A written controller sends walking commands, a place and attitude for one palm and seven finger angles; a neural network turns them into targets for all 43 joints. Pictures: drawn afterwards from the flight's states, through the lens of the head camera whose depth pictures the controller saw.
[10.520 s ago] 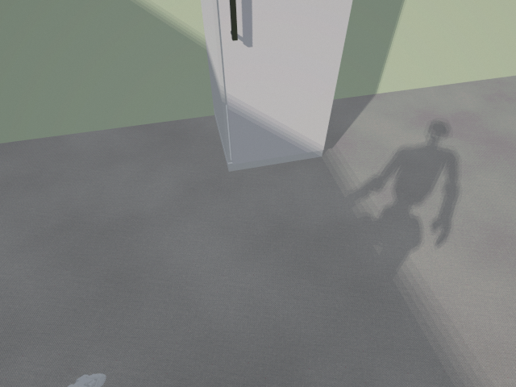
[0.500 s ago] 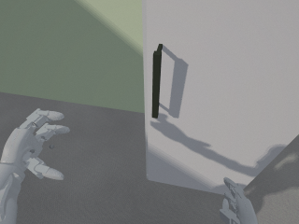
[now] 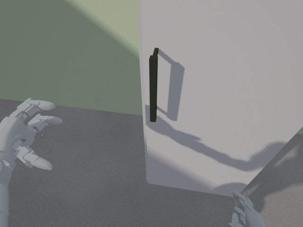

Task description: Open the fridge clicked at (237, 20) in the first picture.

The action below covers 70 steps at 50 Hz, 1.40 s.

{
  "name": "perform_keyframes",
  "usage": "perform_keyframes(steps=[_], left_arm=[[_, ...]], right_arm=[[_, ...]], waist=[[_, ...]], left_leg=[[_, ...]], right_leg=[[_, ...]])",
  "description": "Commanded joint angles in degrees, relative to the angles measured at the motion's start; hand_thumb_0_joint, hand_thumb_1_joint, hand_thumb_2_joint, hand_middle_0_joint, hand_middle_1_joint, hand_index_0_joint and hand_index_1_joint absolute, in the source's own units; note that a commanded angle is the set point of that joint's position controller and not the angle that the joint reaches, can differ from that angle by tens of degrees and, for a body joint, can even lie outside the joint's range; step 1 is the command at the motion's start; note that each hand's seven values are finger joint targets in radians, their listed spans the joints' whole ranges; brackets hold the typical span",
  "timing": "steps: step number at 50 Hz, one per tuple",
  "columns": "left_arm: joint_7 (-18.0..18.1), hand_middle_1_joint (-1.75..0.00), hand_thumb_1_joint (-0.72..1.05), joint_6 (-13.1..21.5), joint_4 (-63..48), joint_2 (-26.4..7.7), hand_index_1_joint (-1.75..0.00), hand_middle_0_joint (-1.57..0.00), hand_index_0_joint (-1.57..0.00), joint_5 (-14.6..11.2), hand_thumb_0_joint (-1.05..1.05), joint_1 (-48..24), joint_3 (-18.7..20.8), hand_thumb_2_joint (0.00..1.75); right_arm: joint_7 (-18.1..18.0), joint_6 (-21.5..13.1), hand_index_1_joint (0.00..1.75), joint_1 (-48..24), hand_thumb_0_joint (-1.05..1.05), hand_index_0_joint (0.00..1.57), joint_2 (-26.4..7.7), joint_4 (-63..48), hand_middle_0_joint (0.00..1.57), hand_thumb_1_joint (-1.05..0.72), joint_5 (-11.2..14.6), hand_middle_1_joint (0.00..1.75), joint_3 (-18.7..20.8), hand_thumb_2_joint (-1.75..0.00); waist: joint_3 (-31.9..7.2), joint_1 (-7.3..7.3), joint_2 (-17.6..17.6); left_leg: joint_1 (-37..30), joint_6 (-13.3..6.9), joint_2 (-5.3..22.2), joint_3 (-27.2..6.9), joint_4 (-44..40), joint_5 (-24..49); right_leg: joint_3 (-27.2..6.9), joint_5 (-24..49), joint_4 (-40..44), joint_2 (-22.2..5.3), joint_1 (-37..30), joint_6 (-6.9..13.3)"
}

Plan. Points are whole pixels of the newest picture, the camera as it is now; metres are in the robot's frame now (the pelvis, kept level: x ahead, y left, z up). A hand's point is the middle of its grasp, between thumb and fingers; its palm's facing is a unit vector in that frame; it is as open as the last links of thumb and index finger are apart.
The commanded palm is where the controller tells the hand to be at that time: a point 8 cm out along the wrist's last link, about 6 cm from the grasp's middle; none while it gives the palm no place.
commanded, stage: raise the hand to about handle height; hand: left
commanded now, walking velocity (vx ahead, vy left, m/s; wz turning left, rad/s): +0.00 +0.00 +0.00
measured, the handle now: (154, 88) +0.48 +0.03 +0.13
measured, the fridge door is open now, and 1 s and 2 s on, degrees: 0 0 0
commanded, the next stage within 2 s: move the hooked fingers beside the handle in 0.24 s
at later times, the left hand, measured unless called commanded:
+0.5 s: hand (49, 134) +0.28 +0.26 +0.14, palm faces -0.03 -1.00 -0.06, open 14.0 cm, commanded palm +0.25 +0.30 +0.15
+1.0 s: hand (79, 122) +0.32 +0.21 +0.14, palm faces -0.05 -1.00 -0.03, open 14.0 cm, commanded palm +0.30 +0.25 +0.14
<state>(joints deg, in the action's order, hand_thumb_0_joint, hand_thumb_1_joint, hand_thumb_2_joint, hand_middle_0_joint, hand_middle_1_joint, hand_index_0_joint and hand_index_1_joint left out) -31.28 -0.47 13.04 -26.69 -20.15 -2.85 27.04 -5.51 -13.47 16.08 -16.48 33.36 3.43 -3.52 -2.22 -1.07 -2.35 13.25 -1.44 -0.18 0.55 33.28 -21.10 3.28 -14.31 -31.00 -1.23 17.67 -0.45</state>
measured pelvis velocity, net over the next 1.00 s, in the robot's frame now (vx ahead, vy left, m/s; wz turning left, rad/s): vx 0.00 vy -0.01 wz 0.00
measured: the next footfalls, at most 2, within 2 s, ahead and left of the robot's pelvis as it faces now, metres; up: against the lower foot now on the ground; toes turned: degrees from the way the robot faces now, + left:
none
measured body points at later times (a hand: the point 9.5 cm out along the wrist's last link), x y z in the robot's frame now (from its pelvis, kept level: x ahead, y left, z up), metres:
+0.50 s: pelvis +0.00 +0.00 +0.00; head +0.00 -0.01 +0.45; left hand +0.27 +0.32 +0.15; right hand +0.18 -0.23 -0.07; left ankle -0.04 +0.10 -0.73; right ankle +0.02 -0.13 -0.73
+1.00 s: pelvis +0.00 -0.01 +0.00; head +0.00 -0.02 +0.45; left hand +0.32 +0.26 +0.14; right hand +0.16 -0.25 -0.08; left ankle -0.04 +0.10 -0.73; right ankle +0.02 -0.13 -0.73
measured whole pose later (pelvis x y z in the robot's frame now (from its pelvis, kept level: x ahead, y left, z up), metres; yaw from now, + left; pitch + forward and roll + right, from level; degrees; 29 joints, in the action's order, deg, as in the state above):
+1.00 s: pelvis +0.00 -0.01 +0.00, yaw +0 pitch +1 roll +0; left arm -21.9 -0.6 16.6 -20.1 -15.9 -12.3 17.7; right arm -6.7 -11.4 15.0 -15.1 35.2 3.5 -3.6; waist -1.9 -0.5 -2.3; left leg 13.0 -1.0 -0.4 0.6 31.6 -19.8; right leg 3.2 -13.8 -30.7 -1.4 18.1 0.0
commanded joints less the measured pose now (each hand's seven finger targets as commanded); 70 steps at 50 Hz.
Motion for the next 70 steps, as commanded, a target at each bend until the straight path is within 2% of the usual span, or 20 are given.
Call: perform_keyframes(steps=[1, 3, 9, 17, 20, 27, 30, 37, 39, 42, 49, 53, 54, 57, 59, 61, 62, 64, 65, 70], left_arm=[[1.0, -1.2, -0.5, 4.2, -11.9, -16.7, -1.2, -0.3, -0.3, -1.5, 0.0, -14.8, 6.5, 0.3], [1.2, -1.2, -0.5, 4.3, -12.9, -16.4, -1.2, -0.3, -0.3, -1.1, 0.0, -15.4, 5.9, 0.3], [0.5, -1.2, -0.5, 3.7, -10.2, -16.0, -1.2, -0.3, -0.3, -1.3, 0.0, -14.6, 5.4, 0.3], [0.1, -1.2, -0.5, 3.8, -11.2, -15.9, -1.2, -0.3, -0.3, -1.3, 0.0, -15.8, 5.2, 0.3], [0.3, -1.2, -0.5, 4.3, -13.3, -12.2, -1.2, -0.3, -0.3, -1.3, 0.0, -19.7, 0.8, 0.3], [3.6, -1.2, -0.5, 3.1, -11.0, -11.0, -1.2, -0.3, -0.3, 0.6, 0.0, -22.0, -0.8, 0.3], [5.0, -1.2, -0.5, 3.5, -12.3, -12.3, -1.2, -0.3, -0.3, 0.8, 0.0, -21.4, 1.0, 0.3], [6.5, -1.2, -0.5, 3.2, -11.2, -8.5, -1.2, -0.3, -0.3, 1.1, 0.0, -20.0, -1.6, 0.3], [7.0, -1.2, -0.5, 2.9, -10.0, -8.3, -1.2, -0.3, -0.3, 1.3, 0.0, -20.8, -2.2, 0.3], [8.0, -1.2, -0.5, 2.8, -11.1, -7.6, -1.2, -0.3, -0.3, 2.0, 0.0, -25.2, -3.6, 0.3], [10.0, -1.2, -0.5, 4.3, -8.0, -5.9, -1.2, -0.3, -0.3, 3.1, 0.0, -30.6, -6.2, 0.3], [11.0, -1.2, -0.5, 4.4, -5.7, -4.1, -1.2, -0.3, -0.3, 3.9, 0.0, -34.3, -8.3, 0.3], [11.5, -1.2, -0.5, 4.5, -5.0, -4.7, -1.2, -0.3, -0.3, 4.1, 0.0, -35.1, -8.1, 0.3], [12.7, -1.2, -0.5, 4.6, -3.5, -2.8, -1.2, -0.3, -0.3, 4.6, 0.0, -37.0, -9.8, 0.3], [13.9, -1.2, -0.5, 4.6, -1.1, -3.8, -1.2, -0.3, -0.3, 5.2, 0.0, -37.1, -8.9, 0.3], [14.4, -1.2, -0.5, 4.8, -0.7, -1.3, -1.2, -0.3, -0.3, 5.5, 0.0, -39.5, -11.1, 0.3], [15.0, -1.2, -0.5, 4.8, 0.5, -2.9, -1.2, -0.3, -0.3, 5.6, 0.0, -40.0, -9.5, 0.3], [15.7, -1.2, -0.5, 5.2, 3.0, -4.5, -1.2, -0.3, -0.3, 6.2, 0.0, -40.1, -8.5, 0.3], [15.8, -1.2, -0.5, 5.6, 2.3, -3.7, -1.2, -0.3, -0.3, 6.4, 0.0, -42.3, -9.2, 0.3], [16.4, -1.2, -0.5, 7.8, 3.1, -2.2, -1.2, -0.3, -0.3, 6.9, 0.0, -46.4, -10.9, 0.3]], right_arm=[[-0.5, -3.6, 0.3, -5.8, 0.0, 0.2, -6.5, -9.0, 0.2, -0.9, 0.2, 0.3, 3.0, -0.9], [-0.8, -3.8, 0.3, -5.7, 0.0, 0.2, -6.2, -9.0, 0.2, -0.9, 0.2, 0.3, 2.9, -0.9], [-0.9, -3.5, 0.3, -5.5, 0.0, 0.2, -6.5, -8.4, 0.2, -0.9, 0.1, 0.3, 2.7, -0.9], [-1.0, -3.3, 0.3, -6.1, 0.0, 0.2, -6.3, -8.9, 0.2, -0.9, 0.2, 0.3, 2.8, -0.9], [-1.1, -3.4, 0.3, -6.3, 0.0, 0.2, -5.9, -8.8, 0.2, -0.9, 0.3, 0.3, 2.6, -0.9], [-1.4, -2.8, 0.3, -6.4, 0.0, 0.2, -5.9, -8.3, 0.2, -0.9, 0.3, 0.3, 2.5, -0.9], [-1.3, -2.7, 0.3, -6.4, 0.0, 0.2, -5.6, -8.5, 0.2, -0.9, 0.1, 0.3, 2.6, -0.9], [-1.0, -2.2, 0.3, -6.3, 0.0, 0.2, -5.3, -8.3, 0.2, -0.9, 0.2, 0.3, 2.8, -0.9], [-1.0, -1.9, 0.3, -6.0, 0.0, 0.2, -5.5, -7.9, 0.2, -0.9, 0.2, 0.3, 2.8, -0.9], [-1.3, -1.7, 0.3, -6.1, 0.0, 0.2, -5.5, -7.7, 0.2, -0.9, 0.4, 0.3, 3.0, -0.9], [-1.7, -1.2, 0.3, -5.7, 0.0, 0.2, -5.3, -6.4, 0.2, -0.9, 0.2, 0.3, 2.8, -0.9], [-1.7, -0.7, 0.3, -5.5, 0.0, 0.2, -5.0, -6.0, 0.2, -0.9, 0.3, 0.3, 2.9, -0.9], [-1.5, -0.6, 0.3, -5.2, 0.0, 0.2, -5.3, -5.9, 0.2, -0.9, 0.2, 0.3, 2.8, -0.9], [-1.3, -0.2, 0.3, -5.1, 0.0, 0.2, -5.0, -5.7, 0.2, -0.9, 0.2, 0.3, 2.8, -0.9], [-1.1, 0.4, 0.3, -4.6, 0.0, 0.2, -5.3, -5.3, 0.2, -0.9, 0.1, 0.3, 3.0, -0.9], [-0.9, 0.8, 0.3, -4.8, 0.0, 0.2, -5.1, -5.5, 0.2, -0.9, 0.2, 0.3, 2.9, -0.9], [-0.9, 1.0, 0.3, -4.3, 0.0, 0.2, -5.2, -5.1, 0.2, -0.9, 0.2, 0.3, 3.0, -0.9], [-0.7, 1.9, 0.3, -3.8, 0.0, 0.2, -5.5, -4.8, 0.2, -0.9, 0.0, 0.3, 3.1, -0.9], [-0.6, 2.1, 0.3, -4.1, 0.0, 0.2, -5.3, -5.1, 0.2, -0.9, 0.1, 0.3, 3.1, -0.9], [-0.3, 2.8, 0.3, -2.8, 0.0, 0.2, -5.0, -4.8, 0.2, -0.9, -0.1, 0.3, 3.3, -0.9]], waist=[[-9.1, -0.95, -2.9], [-9.6, -0.73, -5.3], [-8.0, -0.62, -1.1], [-10.2, -0.42, -2.6], [-9.8, 0.36, -3.3], [-8.4, 0.29, -1.8], [-11.4, -0.54, -2.4], [-11.0, -0.5, -2.2], [-9.6, -0.22, 1.4], [-10.8, 0.52, -1.1], [-11.3, 1.13, 1.7], [-11.7, 1.54, -1.2], [-11.7, 1.38, 1.1], [-12.5, 1.5, -0.7], [-12.2, 1.18, 3.3], [-13.2, 1.61, 1.9], [-13.1, 1.5, 1.6], [-12.6, 1.22, 4.9], [-13.7, 1.51, 2.3], [-16.6, 2.05, 0.2]], left_leg=[[0.3, 0.6, -0.1, -2.1, -6.0, 19.6], [-1.0, 0.6, -0.1, -2.0, -5.9, 19.8], [-0.1, 0.4, 0.0, -2.2, -6.1, 19.2], [-0.8, 0.4, -0.3, -2.0, -5.7, 19.0], [-1.7, 0.4, -0.1, -2.0, -5.9, 19.0], [-0.2, 0.6, -0.1, -2.2, -6.7, 16.3], [-0.9, 0.5, 0.0, -1.9, -6.4, 19.1], [-0.6, 0.8, 0.1, -1.2, -6.4, 20.7], [0.4, 0.6, 0.3, -1.2, -6.5, 20.1], [-0.4, 0.7, 0.1, -1.1, -6.5, 18.7], [0.1, 0.3, 0.1, -1.0, -6.4, 16.9], [-0.3, 0.6, -0.1, -1.0, -6.5, 16.6], [0.2, 0.5, 0.1, -1.2, -6.5, 17.1], [-0.2, 0.8, 0.0, -1.2, -6.5, 17.0], [0.7, 0.4, 0.1, -1.1, -6.4, 17.0], [0.7, 0.5, 0.0, -0.9, -6.6, 16.9], [0.9, 0.6, 0.0, -0.9, -6.3, 17.0], [2.7, 0.3, 0.2, -0.6, -6.4, 16.6], [2.2, 0.3, -0.1, -0.3, -6.3, 16.6], [0.6, 0.4, -0.1, -0.4, -5.4, 19.4]], right_leg=[[0.5, 13.1, 2.6, 1.7, -8.1, 1.8], [0.5, 12.9, 2.7, 1.6, -7.4, 1.8], [0.5, 13.2, 3.3, 1.8, -8.0, 1.8], [0.3, 13.4, 3.1, 1.7, -8.1, 1.6], [0.4, 13.3, 3.1, 1.8, -7.3, 1.6], [0.5, 10.2, 3.4, 1.5, -6.4, 1.7], [0.2, 13.0, 3.0, 1.2, -8.9, 1.8], [0.4, 15.4, 2.6, 1.1, -9.0, 1.7], [0.4, 15.2, 3.0, 1.2, -8.9, 1.6], [0.2, 13.6, 2.9, 1.0, -7.8, 1.6], [-0.4, 12.4, 3.1, 0.8, -8.0, 1.5], [-0.2, 12.1, 2.8, 0.6, -6.9, 1.7], [-0.3, 12.4, 2.8, 0.7, -7.7, 1.7], [-0.2, 12.7, 2.4, 0.5, -7.0, 1.8], [-0.4, 12.8, 2.5, 0.6, -7.8, 1.7], [-0.5, 13.2, 2.2, 0.4, -7.8, 1.7], [-0.7, 13.6, 2.2, 0.4, -7.6, 1.8], [-0.9, 13.5, 2.2, 0.4, -8.8, 1.6], [-1.3, 13.9, 2.1, 0.3, -8.8, 1.7], [-1.3, 16.9, 1.3, 0.5, -9.2, 1.9]])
